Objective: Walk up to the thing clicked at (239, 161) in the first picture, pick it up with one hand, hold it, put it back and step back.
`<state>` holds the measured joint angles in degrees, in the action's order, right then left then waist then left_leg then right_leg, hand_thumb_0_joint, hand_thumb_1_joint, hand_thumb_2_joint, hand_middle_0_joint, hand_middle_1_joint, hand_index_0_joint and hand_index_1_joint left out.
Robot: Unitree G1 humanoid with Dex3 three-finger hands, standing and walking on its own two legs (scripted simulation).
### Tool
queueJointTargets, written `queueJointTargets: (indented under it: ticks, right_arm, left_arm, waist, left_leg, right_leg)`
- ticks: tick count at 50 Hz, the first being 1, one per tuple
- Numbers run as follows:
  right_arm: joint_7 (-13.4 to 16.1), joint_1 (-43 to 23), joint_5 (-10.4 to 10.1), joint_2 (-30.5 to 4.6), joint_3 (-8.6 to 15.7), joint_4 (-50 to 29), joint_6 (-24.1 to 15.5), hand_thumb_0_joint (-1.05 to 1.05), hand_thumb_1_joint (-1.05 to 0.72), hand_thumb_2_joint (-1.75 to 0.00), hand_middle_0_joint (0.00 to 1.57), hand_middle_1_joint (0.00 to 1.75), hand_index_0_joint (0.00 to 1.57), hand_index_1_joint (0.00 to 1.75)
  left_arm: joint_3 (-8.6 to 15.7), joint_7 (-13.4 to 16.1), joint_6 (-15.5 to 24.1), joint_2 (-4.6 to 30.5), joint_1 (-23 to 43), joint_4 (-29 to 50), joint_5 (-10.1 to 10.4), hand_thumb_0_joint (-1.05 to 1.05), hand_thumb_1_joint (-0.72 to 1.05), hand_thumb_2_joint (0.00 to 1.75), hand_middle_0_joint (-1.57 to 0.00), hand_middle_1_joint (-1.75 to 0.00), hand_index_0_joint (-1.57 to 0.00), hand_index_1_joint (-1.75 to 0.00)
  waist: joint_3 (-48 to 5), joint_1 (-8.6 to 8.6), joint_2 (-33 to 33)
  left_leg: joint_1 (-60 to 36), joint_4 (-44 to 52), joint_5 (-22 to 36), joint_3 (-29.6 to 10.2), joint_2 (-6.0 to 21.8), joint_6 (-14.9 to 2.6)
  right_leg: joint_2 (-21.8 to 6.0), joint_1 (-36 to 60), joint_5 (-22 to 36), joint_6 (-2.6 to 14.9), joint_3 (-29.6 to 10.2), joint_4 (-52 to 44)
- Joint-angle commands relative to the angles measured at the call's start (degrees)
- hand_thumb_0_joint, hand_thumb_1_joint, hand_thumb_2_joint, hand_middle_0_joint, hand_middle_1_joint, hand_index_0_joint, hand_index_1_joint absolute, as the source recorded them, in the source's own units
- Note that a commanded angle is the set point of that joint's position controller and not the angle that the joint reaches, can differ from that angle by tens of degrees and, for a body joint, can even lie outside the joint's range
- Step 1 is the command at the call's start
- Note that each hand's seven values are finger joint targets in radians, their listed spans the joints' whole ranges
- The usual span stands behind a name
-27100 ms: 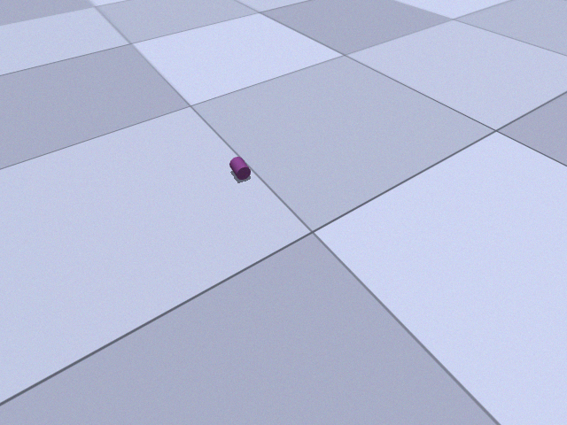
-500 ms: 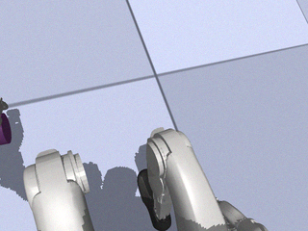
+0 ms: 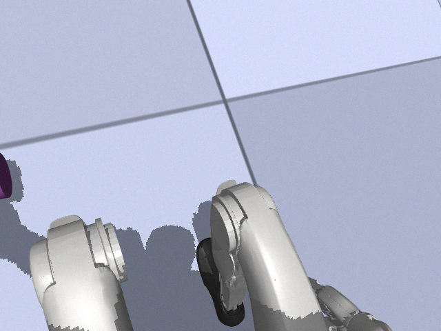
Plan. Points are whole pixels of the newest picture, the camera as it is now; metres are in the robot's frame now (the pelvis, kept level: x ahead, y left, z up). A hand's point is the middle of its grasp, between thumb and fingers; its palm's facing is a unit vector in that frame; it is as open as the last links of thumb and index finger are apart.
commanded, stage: close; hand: left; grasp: from above
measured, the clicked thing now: out of the picture +0.40 +0.35 -0.25
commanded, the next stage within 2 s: settle in 1.18 s
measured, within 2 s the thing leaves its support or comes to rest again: leaves its support in 1.60 s
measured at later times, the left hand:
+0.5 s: hand out of the picture +0.37 +0.33 -0.23, palm faces -0.40 -0.09 -0.91, open 10.9 cm
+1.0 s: hand out of the picture +0.38 +0.34 -0.23, palm faces -0.44 -0.14 -0.88, open 10.7 cm
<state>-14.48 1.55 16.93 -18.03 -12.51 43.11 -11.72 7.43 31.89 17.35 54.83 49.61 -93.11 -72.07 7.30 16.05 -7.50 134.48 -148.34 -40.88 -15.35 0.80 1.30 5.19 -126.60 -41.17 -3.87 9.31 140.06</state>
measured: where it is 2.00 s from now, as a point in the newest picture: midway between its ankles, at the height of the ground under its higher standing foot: (172, 317)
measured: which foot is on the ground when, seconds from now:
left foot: down 0.00-1.00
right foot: down 0.00-1.00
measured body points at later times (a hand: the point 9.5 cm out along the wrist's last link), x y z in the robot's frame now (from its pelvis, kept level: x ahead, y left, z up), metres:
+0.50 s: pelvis -0.01 +0.00 +0.00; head +0.22 +0.13 +0.37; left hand +0.39 +0.33 -0.18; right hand +0.10 -0.27 -0.07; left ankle +0.06 +0.13 -0.26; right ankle +0.10 -0.12 -0.26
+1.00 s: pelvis +0.00 +0.00 +0.00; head +0.23 +0.12 +0.36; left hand +0.40 +0.34 -0.18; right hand +0.10 -0.26 -0.08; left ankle +0.06 +0.13 -0.26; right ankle +0.10 -0.12 -0.26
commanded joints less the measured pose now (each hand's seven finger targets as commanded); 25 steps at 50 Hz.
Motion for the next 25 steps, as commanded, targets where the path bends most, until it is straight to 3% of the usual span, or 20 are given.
queueJointTargets:
  ticks: [1, 4, 6, 8, 10, 16, 20, 22, 25]
  right_arm:
    - [0.9, 8.5, -0.1, -16.3, 3.7, -0.7, 1.3, 0.00, -0.89, -0.90, 0.20, 0.30, 0.20, 0.30]
    - [1.0, 8.3, 0.3, -16.3, 2.8, -0.8, 2.4, 0.00, -0.89, -0.90, 0.20, 0.30, 0.20, 0.30]
    - [1.0, 7.6, 0.9, -16.5, 2.0, -1.2, 2.7, 0.00, -0.88, -0.89, 0.20, 0.30, 0.20, 0.30]
    - [1.4, 5.6, 0.9, -17.1, 3.0, -0.9, 2.9, 0.00, -0.88, -0.89, 0.20, 0.30, 0.20, 0.30]
    - [1.6, 6.0, 1.5, -17.3, 3.0, 0.0, 2.9, 0.00, -0.88, -0.89, 0.20, 0.30, 0.20, 0.30]
    - [1.9, 4.8, 2.1, -17.2, 4.2, 1.0, 1.2, 0.00, -0.88, -0.89, 0.20, 0.30, 0.20, 0.30]
    - [1.8, 5.1, 1.1, -17.5, 5.0, 1.6, 0.3, 0.00, -0.88, -0.89, 0.20, 0.30, 0.20, 0.30]
    - [1.4, 5.3, 0.7, -17.6, 5.3, 1.7, -0.5, 0.00, -0.88, -0.89, 0.20, 0.30, 0.20, 0.30]
    - [1.1, 5.7, 0.1, -18.2, 5.3, 0.9, -1.0, 0.00, -0.88, -0.89, 0.20, 0.30, 0.20, 0.30]
  left_arm:
    - [-1.3, -0.2, 4.5, 8.8, 8.1, 4.8, 0.3, 0.00, -0.06, 0.67, -0.39, -0.74, -0.41, -0.72]
    - [0.9, 1.8, 6.7, 11.1, 7.0, 5.3, -1.4, 0.00, -0.03, 0.69, -0.42, -0.73, -0.43, -0.71]
    - [1.2, 3.5, 7.8, 11.0, 6.7, 4.7, -2.3, 0.00, -0.01, 0.66, -0.42, -0.71, -0.44, -0.69]
    - [0.5, 5.8, 8.1, 11.0, 6.5, 5.9, -3.4, 0.00, 0.00, 0.63, -0.44, -0.68, -0.45, -0.66]
    - [1.0, 8.4, 7.5, 12.0, 7.3, 5.9, -4.5, 0.00, 0.04, 0.59, -0.45, -0.65, -0.48, -0.63]
    - [-1.6, 14.0, 2.5, 9.1, 9.0, 6.0, -4.9, 0.00, 0.13, 0.50, -0.54, -0.55, -0.56, -0.52]
    - [-1.5, 14.5, -0.9, 9.5, 12.2, 6.6, -3.2, 0.00, 0.18, 0.53, -0.61, -0.50, -0.61, -0.49]
    - [-2.7, 13.5, -2.2, 8.4, 12.6, 5.8, -2.9, 0.00, 0.21, 0.51, -0.61, -0.51, -0.62, -0.49]
    - [-1.0, 12.4, -2.7, 10.5, 13.6, 5.7, -2.2, 0.00, 0.24, 0.50, -0.64, -0.50, -0.65, -0.48]
  waist:
    - [-37.1, 1.77, 26.7]
    - [-36.6, 1.11, 25.6]
    - [-35.7, 1.61, 24.2]
    - [-35.9, 0.49, 24.4]
    - [-34.8, 0.44, 24.1]
    - [-34.5, 0.63, 24.1]
    - [-35.9, 0.51, 24.7]
    - [-36.2, 0.64, 25.5]
    - [-37.4, 0.41, 24.9]
  left_leg:
    - [-29.4, 15.0, 14.5, 6.4, 1.7, -1.18]
    - [-29.7, 14.7, 14.9, 6.6, 1.8, -1.31]
    - [-28.9, 14.1, 15.2, 6.4, 1.8, -1.53]
    - [-28.3, 14.8, 13.1, 6.5, 1.9, -1.47]
    - [-26.8, 15.1, 10.5, 6.7, 1.9, -1.46]
    - [-25.2, 16.4, 5.8, 7.3, 2.0, -1.18]
    - [-24.4, 16.2, 5.5, 7.1, 1.9, -1.42]
    - [-25.6, 16.1, 6.7, 6.9, 1.9, -1.48]
    - [-26.0, 15.4, 8.8, 6.7, 1.9, -1.82]
  right_leg:
    - [1.5, 19.0, 18.3, 4.80, 6.4, -11.9]
    - [1.8, 19.6, 18.6, 4.61, 6.5, -12.0]
    - [1.8, 18.8, 19.2, 4.44, 6.8, -12.3]
    - [2.2, 18.1, 16.8, 4.78, 6.2, -12.5]
    - [2.3, 16.7, 13.8, 4.94, 5.9, -13.0]
    - [2.8, 14.6, 8.4, 5.53, 4.3, -14.5]
    - [2.3, 13.5, 8.2, 5.65, 4.0, -14.5]
    - [2.2, 12.7, 9.9, 5.62, 4.4, -13.4]
    - [1.8, 13.4, 12.6, 5.26, 4.9, -12.9]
